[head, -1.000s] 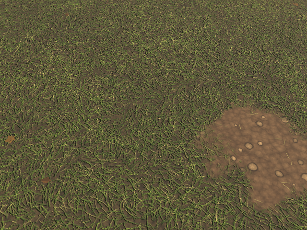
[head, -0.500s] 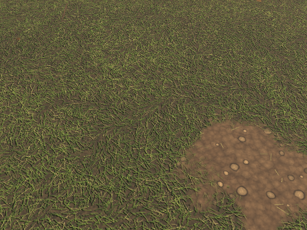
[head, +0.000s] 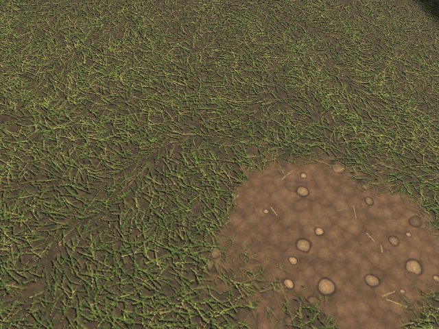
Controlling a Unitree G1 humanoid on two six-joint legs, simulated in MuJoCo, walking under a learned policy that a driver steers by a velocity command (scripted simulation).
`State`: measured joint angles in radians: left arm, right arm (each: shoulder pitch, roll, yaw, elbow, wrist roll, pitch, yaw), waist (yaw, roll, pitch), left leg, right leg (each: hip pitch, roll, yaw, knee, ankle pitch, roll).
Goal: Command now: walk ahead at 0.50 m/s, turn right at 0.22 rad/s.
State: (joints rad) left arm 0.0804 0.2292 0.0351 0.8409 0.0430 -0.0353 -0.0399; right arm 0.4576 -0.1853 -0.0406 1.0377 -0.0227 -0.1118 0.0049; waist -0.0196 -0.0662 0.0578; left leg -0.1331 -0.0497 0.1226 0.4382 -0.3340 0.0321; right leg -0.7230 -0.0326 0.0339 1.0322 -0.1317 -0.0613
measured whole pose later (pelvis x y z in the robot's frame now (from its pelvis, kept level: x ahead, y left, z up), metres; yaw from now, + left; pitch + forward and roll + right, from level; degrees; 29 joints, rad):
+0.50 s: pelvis +0.28 -0.04 +0.01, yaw +0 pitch +0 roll +0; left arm 0.40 0.21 0.04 1.02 0.01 -0.10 0.01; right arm 0.19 -0.23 -0.06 0.92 -0.02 -0.02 0.04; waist 0.02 0.04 0.03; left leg -0.66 0.08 -0.03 0.89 -0.07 0.03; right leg 0.00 0.10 -0.09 0.20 -0.21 -0.11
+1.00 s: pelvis +0.54 +0.02 +0.01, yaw +17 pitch +1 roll +0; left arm 0.12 0.24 0.04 0.81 0.04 -0.05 -0.01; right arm 0.36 -0.25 -0.07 0.94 0.00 -0.05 0.01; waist -0.03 -0.02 0.04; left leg -0.11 -0.15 -0.05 0.31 -0.20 0.14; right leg -0.65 -0.12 0.05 0.99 -0.19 0.04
